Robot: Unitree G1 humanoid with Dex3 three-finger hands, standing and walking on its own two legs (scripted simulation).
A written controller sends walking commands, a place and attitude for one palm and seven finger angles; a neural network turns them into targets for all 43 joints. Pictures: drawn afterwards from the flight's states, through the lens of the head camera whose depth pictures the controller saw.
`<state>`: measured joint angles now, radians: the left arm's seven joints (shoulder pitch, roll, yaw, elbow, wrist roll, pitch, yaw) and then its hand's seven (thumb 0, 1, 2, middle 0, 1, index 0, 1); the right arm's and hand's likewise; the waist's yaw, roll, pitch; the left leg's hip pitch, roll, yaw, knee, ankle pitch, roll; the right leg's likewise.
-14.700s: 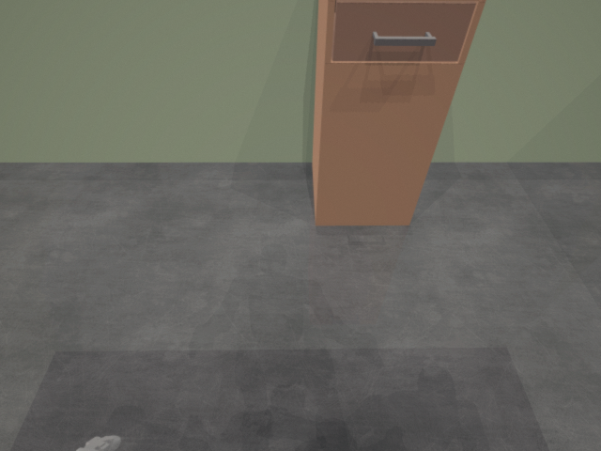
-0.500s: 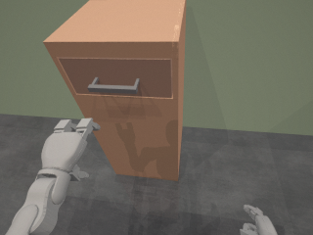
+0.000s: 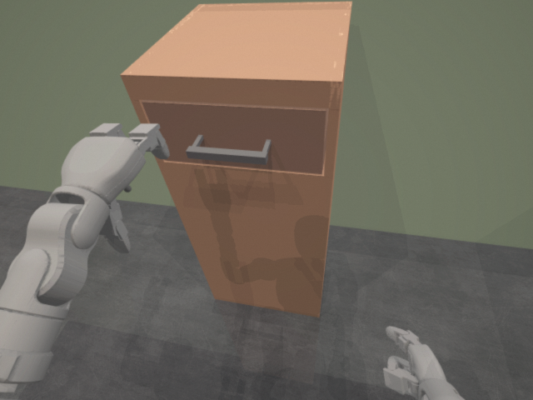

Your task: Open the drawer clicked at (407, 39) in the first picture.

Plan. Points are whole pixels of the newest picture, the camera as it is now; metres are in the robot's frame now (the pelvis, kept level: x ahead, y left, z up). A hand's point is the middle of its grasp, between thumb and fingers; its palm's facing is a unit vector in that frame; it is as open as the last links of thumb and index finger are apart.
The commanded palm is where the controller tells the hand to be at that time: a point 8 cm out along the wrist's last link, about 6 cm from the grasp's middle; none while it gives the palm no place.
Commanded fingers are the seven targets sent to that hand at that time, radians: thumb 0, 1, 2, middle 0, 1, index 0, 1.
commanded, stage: raise the hand with hooked fingers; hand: left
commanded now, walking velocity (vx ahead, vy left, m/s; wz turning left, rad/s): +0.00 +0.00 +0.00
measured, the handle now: (229, 148) +0.57 +0.18 +0.06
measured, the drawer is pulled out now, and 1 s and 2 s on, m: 0.00 0.00 0.00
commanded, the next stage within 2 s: move the hooked fingers above the handle in 0.34 s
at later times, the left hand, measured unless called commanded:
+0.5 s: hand (131, 200) +0.31 +0.24 +0.17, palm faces +0.10 -0.04 -0.99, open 13.8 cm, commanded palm +0.28 +0.23 +0.23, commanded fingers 0.00 -0.50 0.30 -0.30 -1.20 -0.30 -1.20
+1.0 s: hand (171, 184) +0.37 +0.21 +0.14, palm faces -0.01 -0.02 -1.00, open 13.8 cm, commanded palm +0.36 +0.22 +0.21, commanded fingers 0.00 -0.50 0.30 -0.30 -1.20 -0.30 -1.20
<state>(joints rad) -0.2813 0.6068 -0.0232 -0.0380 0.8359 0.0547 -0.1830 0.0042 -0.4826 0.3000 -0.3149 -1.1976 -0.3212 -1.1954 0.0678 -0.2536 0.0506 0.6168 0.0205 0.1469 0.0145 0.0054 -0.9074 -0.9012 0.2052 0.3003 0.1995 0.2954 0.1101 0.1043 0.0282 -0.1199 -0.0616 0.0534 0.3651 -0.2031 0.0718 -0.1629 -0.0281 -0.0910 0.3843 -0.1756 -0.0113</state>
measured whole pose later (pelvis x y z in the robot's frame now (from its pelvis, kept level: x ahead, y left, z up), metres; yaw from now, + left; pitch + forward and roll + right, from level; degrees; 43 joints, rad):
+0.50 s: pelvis -0.01 +0.00 +0.00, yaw +0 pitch -2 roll +0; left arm -0.24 0.60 0.00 -0.05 0.82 0.03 -0.16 0.00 -0.49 0.30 -0.31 -1.20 -0.32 -1.20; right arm 0.11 -0.28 0.02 0.64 0.02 0.14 0.03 0.01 -0.91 -0.90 0.20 0.30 0.20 0.30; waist 0.10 0.10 0.03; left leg -0.16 -0.06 0.06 0.38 -0.19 0.07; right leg -0.20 -0.03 -0.09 0.40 -0.16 -0.02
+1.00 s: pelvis -0.01 -0.03 +0.00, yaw +0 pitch +1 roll +1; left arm -0.48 0.59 -0.05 0.33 0.86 -0.08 -0.13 0.00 -0.49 0.30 -0.31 -1.20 -0.32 -1.20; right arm 0.16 -0.30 0.00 0.65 0.03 0.15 -0.03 0.01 -0.91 -0.90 0.20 0.30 0.20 0.30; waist 0.05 0.08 0.02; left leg -0.23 -0.03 0.05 0.41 -0.20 0.04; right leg -0.27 0.00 -0.09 0.42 -0.17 -0.05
